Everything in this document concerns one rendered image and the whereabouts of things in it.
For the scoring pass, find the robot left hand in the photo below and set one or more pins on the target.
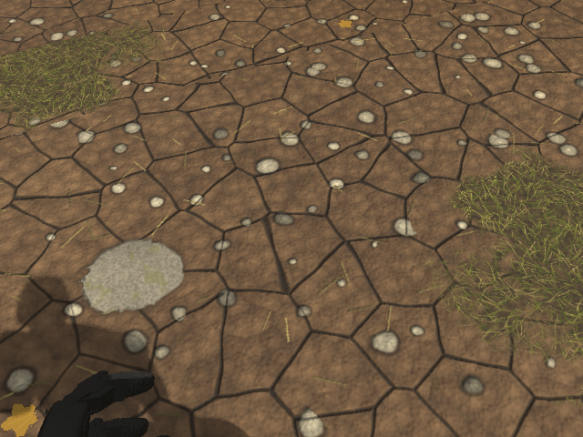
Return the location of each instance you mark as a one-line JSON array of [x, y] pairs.
[[70, 417]]

